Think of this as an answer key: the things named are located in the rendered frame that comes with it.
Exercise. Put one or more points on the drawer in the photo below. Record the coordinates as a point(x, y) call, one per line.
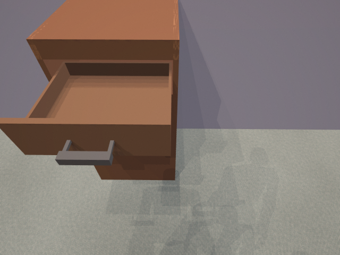
point(92, 103)

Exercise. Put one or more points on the handle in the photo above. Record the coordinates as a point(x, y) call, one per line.
point(66, 157)

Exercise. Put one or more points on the cabinet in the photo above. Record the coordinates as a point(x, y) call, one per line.
point(116, 31)

